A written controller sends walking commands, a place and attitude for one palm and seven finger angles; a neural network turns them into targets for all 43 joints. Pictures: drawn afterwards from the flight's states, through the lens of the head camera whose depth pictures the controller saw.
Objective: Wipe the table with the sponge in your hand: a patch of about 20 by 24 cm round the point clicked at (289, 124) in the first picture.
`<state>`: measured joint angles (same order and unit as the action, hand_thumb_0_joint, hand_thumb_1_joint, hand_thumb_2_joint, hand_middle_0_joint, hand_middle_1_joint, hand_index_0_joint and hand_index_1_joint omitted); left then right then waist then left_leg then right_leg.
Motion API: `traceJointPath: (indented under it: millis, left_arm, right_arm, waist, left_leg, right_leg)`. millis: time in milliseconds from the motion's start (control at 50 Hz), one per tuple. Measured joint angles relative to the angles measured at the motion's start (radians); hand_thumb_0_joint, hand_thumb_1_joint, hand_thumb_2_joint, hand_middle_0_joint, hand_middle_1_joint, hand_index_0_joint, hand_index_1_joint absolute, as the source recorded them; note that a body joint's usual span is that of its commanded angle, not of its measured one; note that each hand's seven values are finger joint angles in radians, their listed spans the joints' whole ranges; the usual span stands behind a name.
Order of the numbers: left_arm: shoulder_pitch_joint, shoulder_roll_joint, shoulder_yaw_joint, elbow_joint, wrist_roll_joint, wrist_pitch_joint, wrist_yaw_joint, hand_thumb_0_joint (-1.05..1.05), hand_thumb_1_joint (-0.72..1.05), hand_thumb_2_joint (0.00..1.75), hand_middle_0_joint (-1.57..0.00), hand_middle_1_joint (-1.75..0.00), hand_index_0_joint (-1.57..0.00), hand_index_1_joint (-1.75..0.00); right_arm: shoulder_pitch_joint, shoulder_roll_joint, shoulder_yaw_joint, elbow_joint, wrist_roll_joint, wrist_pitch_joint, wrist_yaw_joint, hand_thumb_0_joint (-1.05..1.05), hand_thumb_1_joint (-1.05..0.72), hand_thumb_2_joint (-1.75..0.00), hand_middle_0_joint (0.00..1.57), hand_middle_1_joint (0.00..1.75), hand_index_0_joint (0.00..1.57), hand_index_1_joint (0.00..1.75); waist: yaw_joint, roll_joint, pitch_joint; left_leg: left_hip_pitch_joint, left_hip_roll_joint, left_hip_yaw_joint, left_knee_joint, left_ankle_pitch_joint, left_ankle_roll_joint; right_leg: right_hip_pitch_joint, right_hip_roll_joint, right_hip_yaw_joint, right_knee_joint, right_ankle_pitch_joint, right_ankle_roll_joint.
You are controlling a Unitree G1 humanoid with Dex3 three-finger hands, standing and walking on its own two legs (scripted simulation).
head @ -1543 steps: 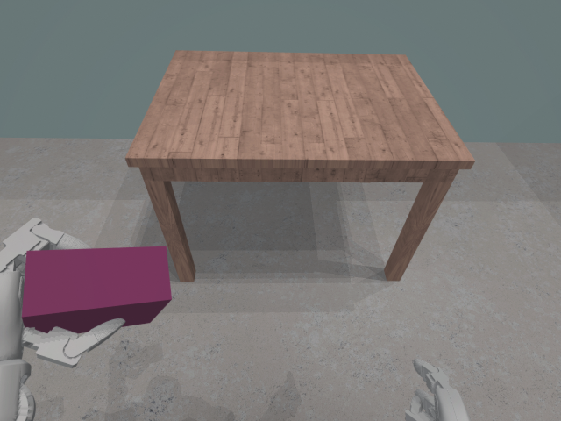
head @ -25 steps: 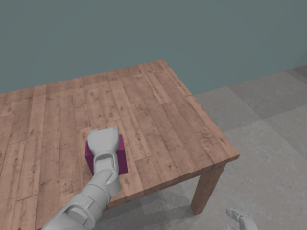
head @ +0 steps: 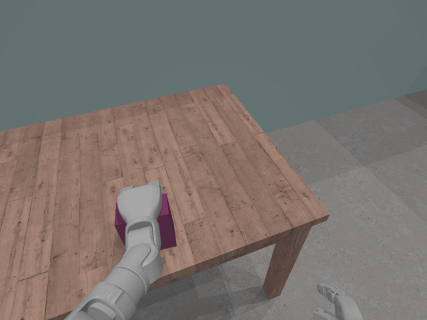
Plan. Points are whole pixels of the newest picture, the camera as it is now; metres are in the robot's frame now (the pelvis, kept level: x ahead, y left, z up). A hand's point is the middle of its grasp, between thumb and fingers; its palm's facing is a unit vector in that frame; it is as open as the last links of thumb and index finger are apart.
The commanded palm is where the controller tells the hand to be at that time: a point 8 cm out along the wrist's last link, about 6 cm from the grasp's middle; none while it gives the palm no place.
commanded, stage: wipe back along the third lane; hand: left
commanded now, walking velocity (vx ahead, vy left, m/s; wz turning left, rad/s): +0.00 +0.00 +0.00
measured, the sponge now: (149, 231) +0.32 +0.19 -0.05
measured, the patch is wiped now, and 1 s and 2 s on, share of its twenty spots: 1.00 1.00 1.00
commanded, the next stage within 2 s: slide back across to the middle lane in 0.46 s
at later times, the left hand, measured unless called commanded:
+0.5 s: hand (146, 218) +0.32 +0.19 +0.00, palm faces -0.07 -0.04 -1.00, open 10.3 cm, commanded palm +0.28 +0.17 +0.03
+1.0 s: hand (130, 223) +0.30 +0.21 +0.00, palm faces -0.07 -0.09 -0.99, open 10.3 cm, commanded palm +0.26 +0.22 +0.05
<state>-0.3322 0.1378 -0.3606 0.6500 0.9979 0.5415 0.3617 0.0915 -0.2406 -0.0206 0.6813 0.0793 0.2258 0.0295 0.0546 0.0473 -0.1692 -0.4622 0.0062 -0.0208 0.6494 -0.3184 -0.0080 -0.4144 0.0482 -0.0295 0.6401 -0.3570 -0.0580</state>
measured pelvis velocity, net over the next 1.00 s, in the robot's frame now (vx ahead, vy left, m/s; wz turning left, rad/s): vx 0.00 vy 0.01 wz -0.02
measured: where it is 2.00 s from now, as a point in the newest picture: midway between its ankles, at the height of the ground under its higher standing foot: outside the picture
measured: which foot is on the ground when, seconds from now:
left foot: down 0.00-1.00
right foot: down 0.00-1.00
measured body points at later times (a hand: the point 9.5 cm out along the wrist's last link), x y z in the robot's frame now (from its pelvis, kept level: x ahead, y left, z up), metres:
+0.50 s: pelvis -0.01 +0.01 +0.00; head -0.01 -0.01 +0.45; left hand +0.32 +0.19 +0.05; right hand +0.18 -0.21 -0.11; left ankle +0.00 +0.13 -0.72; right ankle -0.02 -0.08 -0.72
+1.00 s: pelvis +0.00 +0.01 +0.01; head -0.02 -0.02 +0.45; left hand +0.30 +0.21 +0.06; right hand +0.19 -0.23 -0.10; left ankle +0.00 +0.13 -0.72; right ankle -0.02 -0.08 -0.72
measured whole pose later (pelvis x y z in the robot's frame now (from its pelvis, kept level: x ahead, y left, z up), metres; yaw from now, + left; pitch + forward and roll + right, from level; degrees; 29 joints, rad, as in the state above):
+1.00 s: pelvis +0.00 +0.01 +0.01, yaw -1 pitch +5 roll +0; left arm -0.20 0.20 -0.27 0.50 0.99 0.51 0.29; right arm 0.10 -0.25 -0.01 0.66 0.09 0.19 0.00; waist 0.04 0.05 -0.14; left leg -0.39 0.01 0.00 0.60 -0.30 0.00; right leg -0.35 0.05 0.00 0.59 -0.33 -0.05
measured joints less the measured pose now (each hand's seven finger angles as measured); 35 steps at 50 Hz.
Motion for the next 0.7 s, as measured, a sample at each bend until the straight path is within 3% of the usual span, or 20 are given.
traceJointPath:
  millis: [200,420,700]
  left_arm:
    - [0.037,0.005,0.003,-0.047,-0.003,0.01,0.009,-0.01,-0.5,1.07,-0.65,-1.4,-0.66,-1.41]
    - [-0.006,-0.015,-0.013,-0.008,-0.001,0.027,-0.003,-0.01,-0.5,1.07,-0.65,-1.39,-0.67,-1.41]
    - [-0.002,-0.008,0.034,-0.008,-0.003,-0.015,-0.006,-0.01,-0.51,1.07,-0.67,-1.37,-0.69,-1.39]
  right_arm:
    - [0.01,0.0,0.001,-0.002,0.005,-0.002,0.001,0.01,-0.9,-0.9,0.2,0.3,0.2,0.3]
    - [-0.003,0.01,0.009,-0.008,0.007,-0.008,-0.002,0.01,-0.9,-0.9,0.2,0.3,0.2,0.3]
    - [0.007,0.022,0.015,-0.005,0.0,-0.01,-0.013,0.01,-0.9,-0.9,0.2,0.3,0.2,0.3]
  waist:
    - [-0.007,0.0,0.001]
    - [-0.004,-0.001,0.006]
    - [-0.006,0.0,0.003]
  left_leg:
    - [0.007,0.001,0.011,0.001,-0.001,0.005]
    - [-0.008,-0.006,0.01,0.011,0.005,0.012]
    - [-0.015,-0.003,0.015,0.012,0.008,0.013]
  right_leg:
    - [0.004,0.0,0.011,0.0,0.004,0.005]
    - [-0.008,-0.006,0.01,0.007,0.008,0.012]
    - [-0.018,-0.004,0.014,0.008,0.014,0.013]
